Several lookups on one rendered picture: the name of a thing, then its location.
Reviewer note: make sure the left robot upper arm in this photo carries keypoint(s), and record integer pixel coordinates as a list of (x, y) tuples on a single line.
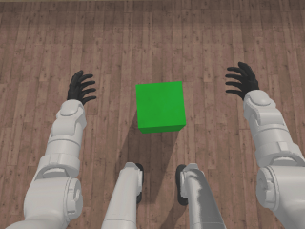
[(51, 204)]

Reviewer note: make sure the left robot forearm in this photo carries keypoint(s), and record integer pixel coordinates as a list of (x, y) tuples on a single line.
[(61, 158)]

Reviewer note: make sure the robot right hand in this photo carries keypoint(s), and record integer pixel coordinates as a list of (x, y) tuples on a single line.
[(247, 79)]

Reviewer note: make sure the robot left hand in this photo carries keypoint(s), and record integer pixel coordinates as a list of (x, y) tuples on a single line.
[(75, 88)]

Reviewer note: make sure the robot right thigh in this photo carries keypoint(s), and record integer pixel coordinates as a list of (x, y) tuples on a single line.
[(203, 209)]

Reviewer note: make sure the right robot upper arm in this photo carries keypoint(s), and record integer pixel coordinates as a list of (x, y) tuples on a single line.
[(282, 190)]

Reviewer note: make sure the right robot forearm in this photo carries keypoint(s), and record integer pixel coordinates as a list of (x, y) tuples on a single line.
[(272, 140)]

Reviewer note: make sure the carton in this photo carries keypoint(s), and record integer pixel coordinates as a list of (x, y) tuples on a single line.
[(160, 107)]

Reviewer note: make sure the left robot shin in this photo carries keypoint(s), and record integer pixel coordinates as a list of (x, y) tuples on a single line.
[(130, 165)]

